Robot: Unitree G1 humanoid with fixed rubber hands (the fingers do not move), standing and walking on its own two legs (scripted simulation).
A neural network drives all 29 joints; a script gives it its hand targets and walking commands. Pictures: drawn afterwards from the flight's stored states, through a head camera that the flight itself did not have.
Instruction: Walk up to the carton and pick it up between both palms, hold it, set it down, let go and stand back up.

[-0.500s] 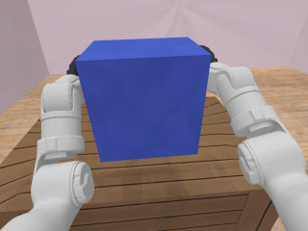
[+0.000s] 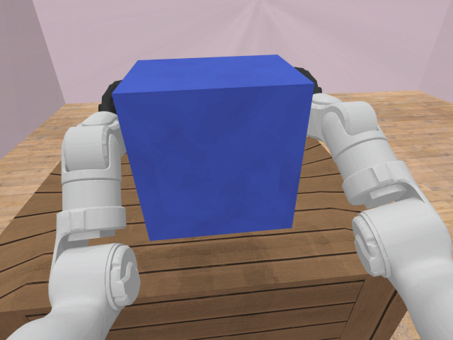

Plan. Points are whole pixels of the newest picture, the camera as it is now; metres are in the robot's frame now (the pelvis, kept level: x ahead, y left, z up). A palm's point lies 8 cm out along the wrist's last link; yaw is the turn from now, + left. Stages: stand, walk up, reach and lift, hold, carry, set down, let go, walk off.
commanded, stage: hold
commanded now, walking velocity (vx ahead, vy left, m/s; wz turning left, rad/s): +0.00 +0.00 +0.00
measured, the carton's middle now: (215, 144) +0.34 +0.01 +0.28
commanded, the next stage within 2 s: none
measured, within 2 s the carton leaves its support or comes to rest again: neither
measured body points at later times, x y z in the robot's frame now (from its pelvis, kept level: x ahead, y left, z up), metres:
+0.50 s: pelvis +0.00 +0.00 +0.00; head -0.11 +0.02 +0.44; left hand +0.37 +0.17 +0.32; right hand +0.37 -0.15 +0.34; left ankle +0.08 +0.13 -0.74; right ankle -0.07 -0.12 -0.74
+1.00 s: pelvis +0.00 +0.00 +0.00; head -0.10 +0.02 +0.44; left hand +0.38 +0.17 +0.32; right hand +0.38 -0.15 +0.33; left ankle +0.08 +0.13 -0.74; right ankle -0.07 -0.12 -0.74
